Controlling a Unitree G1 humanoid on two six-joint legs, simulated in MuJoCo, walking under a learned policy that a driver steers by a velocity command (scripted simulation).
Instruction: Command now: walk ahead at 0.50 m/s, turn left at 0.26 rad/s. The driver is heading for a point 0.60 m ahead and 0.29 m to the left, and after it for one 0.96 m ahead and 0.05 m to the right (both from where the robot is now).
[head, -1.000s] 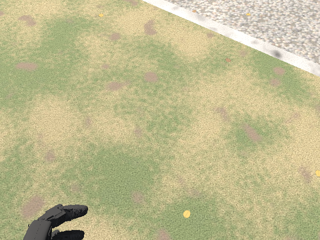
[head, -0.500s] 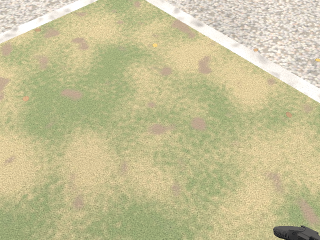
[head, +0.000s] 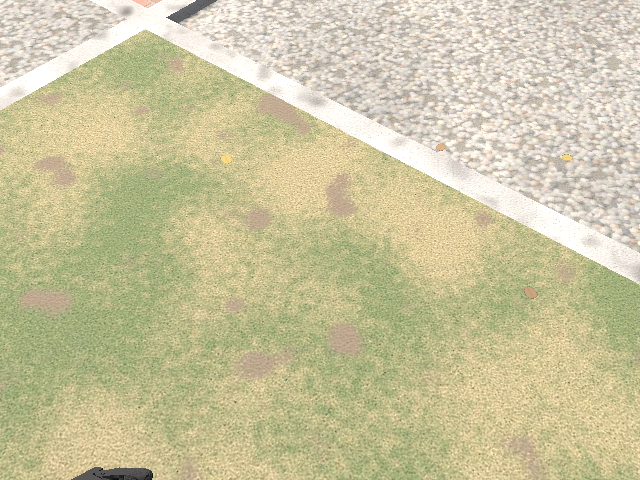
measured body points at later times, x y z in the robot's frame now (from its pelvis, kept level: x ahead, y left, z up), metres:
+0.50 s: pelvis +0.26 -0.01 +0.00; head +0.29 +0.01 +0.44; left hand +0.22 +0.28 -0.14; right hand +0.51 -0.20 -0.09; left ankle +0.39 +0.17 -0.70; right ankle +0.20 -0.14 -0.74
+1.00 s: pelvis +0.51 +0.13 +0.00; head +0.53 +0.16 +0.45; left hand +0.57 +0.45 -0.09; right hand +0.71 -0.10 -0.10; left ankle +0.41 +0.16 -0.74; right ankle +0.77 +0.08 -0.69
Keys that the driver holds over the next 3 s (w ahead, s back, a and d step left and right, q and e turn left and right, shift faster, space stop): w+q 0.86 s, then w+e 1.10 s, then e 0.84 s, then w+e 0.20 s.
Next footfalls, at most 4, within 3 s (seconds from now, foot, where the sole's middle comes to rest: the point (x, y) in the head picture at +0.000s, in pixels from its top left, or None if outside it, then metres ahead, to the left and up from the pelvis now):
0.10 right None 0.24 -0.14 -0.78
0.60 left None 0.45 0.18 -0.78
1.14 right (233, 339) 0.81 0.15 -0.78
1.64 left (121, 278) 1.01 0.43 -0.78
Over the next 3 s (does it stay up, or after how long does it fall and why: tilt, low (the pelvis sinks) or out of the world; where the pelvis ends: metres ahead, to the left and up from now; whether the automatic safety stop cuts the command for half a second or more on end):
stays up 1.26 0.27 -0.01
